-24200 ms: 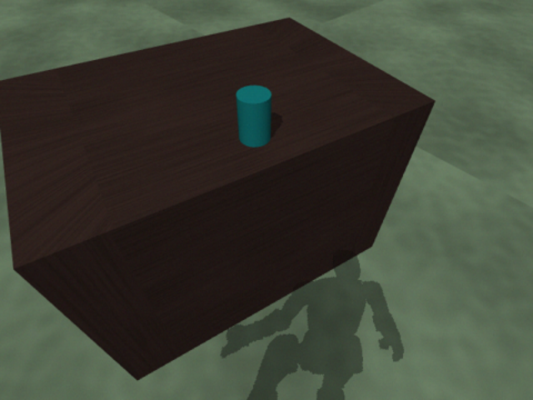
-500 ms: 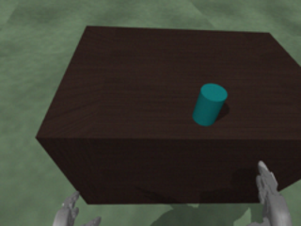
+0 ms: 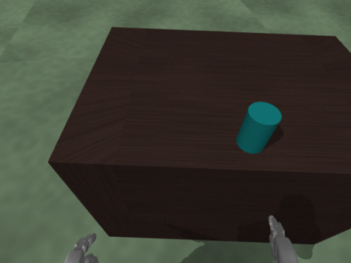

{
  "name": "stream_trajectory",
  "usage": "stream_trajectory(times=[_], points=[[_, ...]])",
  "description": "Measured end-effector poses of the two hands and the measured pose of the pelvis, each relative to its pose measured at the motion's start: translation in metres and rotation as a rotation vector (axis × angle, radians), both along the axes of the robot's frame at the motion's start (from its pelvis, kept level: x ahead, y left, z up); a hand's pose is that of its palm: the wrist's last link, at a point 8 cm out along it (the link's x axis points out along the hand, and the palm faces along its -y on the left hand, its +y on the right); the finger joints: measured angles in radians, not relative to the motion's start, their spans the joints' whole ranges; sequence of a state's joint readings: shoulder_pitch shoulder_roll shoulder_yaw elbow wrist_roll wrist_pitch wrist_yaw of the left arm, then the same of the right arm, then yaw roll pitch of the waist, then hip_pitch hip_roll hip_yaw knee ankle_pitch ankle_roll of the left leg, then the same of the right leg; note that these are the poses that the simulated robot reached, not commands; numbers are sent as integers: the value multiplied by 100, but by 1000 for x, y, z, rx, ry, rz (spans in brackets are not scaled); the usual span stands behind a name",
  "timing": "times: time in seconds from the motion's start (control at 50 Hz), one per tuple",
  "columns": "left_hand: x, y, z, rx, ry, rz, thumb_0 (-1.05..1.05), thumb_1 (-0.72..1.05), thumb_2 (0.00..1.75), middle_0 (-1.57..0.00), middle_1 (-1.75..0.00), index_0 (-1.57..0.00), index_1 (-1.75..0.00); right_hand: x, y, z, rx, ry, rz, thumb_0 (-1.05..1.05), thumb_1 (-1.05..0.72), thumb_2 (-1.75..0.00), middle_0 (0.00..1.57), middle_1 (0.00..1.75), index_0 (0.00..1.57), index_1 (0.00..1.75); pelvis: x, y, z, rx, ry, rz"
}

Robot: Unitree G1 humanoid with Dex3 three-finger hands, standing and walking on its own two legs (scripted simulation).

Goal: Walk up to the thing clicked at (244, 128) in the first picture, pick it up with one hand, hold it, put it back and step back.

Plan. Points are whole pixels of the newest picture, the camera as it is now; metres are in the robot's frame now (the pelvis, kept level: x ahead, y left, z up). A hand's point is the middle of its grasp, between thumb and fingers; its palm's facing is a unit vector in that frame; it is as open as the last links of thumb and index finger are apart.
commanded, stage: home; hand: right
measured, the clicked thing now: (256, 128) +0.45 -0.20 +0.04
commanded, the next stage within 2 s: stand in 1.98 s
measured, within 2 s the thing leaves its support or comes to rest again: neither
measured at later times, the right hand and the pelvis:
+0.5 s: hand out of the picture +0.09 -0.26 -0.13, palm faces -0.03 +0.92 -0.40, open 17.5 cm; pelvis -0.01 +0.00 +0.00, yaw +0 degrees
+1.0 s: hand out of the picture +0.01 -0.25 -0.14, palm faces -0.07 +0.93 -0.36, open 17.4 cm; pelvis -0.03 +0.00 +0.01, yaw +0 degrees
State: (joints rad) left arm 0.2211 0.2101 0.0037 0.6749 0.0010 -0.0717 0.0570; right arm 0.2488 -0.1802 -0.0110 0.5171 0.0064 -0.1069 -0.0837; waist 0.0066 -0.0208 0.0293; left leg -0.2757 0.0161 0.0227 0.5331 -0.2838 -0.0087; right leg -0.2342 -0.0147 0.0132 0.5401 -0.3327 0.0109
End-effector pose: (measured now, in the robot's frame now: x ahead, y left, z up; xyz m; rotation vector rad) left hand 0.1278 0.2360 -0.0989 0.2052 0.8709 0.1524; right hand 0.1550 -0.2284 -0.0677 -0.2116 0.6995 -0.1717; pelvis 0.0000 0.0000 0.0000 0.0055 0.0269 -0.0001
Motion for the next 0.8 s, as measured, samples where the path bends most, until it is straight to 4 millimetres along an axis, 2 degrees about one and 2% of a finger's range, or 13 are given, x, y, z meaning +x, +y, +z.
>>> stream_trajectory(times=[0.16,0.26,0.36,0.5,0.6,0.8], points=[[-3,3,-1,1,39,22,1,90,90,-20,-29,-20,-30,2,10,-8,31,28,-2,-1,53,-6,6,5,6,5,4,2,0,-4,0,6],[-1,10,0,30,55,-29,1,90,90,-20,-29,-20,-30,-1,0,-15,-16,84,64,-1,53,-6,6,5,6,5,3,2,-1,-4,-6,2],[-13,34,-2,65,88,-10,1,90,90,-20,-29,-20,-30,-27,-36,-22,-88,209,63,-1,53,-6,6,5,6,5,0,0,-2,-4,-30,3],[-47,59,-5,106,187,15,1,90,90,-20,-29,-20,-30,-71,-72,-22,-146,341,4,-1,54,-5,6,5,6,5,-9,-1,2,-7,-65,4],[-74,63,-8,107,264,21,1,90,90,-20,-29,-20,-30,-101,-79,-25,-148,421,-16,-1,55,-5,6,5,6,5,-20,-1,6,-9,-81,5],[-118,61,-16,83,387,26,1,90,90,-20,-29,-20,-30,-142,-72,-34,-115,549,-21,-1,55,-5,6,5,6,5,-35,-1,10,-12,-77,6]])
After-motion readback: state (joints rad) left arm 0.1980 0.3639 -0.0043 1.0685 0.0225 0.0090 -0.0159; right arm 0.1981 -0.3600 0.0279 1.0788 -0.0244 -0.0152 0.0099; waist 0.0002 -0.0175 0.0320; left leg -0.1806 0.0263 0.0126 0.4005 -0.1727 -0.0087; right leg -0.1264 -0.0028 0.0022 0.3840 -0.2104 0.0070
